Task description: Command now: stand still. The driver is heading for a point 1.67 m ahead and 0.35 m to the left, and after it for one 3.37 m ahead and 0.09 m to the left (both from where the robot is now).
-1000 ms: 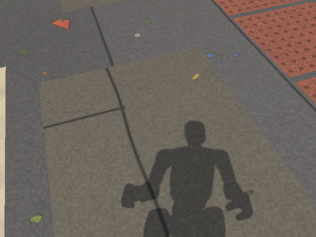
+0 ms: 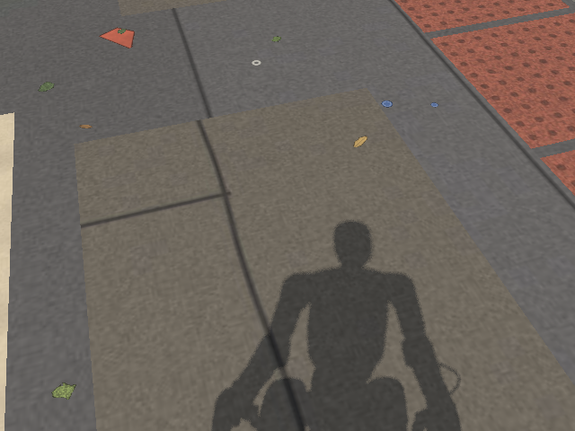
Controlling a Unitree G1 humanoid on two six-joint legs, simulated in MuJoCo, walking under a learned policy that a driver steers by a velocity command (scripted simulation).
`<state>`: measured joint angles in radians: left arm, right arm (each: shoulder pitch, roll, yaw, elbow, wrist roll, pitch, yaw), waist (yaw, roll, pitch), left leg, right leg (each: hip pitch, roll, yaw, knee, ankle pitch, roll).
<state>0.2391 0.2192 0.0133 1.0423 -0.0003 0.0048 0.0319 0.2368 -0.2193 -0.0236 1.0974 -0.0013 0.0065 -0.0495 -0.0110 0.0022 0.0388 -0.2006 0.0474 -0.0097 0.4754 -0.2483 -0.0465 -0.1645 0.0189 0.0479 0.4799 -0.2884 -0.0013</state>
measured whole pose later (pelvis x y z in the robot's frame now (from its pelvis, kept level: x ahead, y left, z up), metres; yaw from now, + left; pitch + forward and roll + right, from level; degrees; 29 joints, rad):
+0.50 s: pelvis +0.00 +0.01 +0.00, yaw +0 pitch -1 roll +0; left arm 0.28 0.19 0.00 1.09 0.00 0.00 0.04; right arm 0.28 -0.19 -0.01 1.11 0.00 0.00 -0.05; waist -0.01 0.00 0.04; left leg -0.22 0.04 -0.01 0.49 -0.25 -0.04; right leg -0.18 0.01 0.05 0.49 -0.29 0.01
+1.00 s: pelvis +0.05 +0.03 -0.01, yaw +0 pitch +0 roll +0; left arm 0.43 0.20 0.03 1.08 -0.04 -0.05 0.02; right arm 0.38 -0.18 -0.03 1.08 0.03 -0.10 -0.01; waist 0.01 -0.03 -0.02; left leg -0.23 -0.02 0.03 0.61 -0.38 0.05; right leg -0.19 -0.03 0.08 0.64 -0.44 -0.01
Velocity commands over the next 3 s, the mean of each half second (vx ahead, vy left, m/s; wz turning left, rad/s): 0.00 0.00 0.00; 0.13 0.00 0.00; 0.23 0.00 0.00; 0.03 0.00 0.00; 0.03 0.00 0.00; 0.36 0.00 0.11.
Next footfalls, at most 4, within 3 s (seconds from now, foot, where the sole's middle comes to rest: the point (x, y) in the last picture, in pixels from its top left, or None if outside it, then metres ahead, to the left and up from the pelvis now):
1.34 right None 0.38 -0.07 -0.78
1.66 left None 0.32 0.15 -0.78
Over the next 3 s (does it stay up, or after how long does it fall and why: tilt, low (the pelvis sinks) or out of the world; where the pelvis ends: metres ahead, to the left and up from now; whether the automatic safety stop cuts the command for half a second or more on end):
stays up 0.49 0.01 0.00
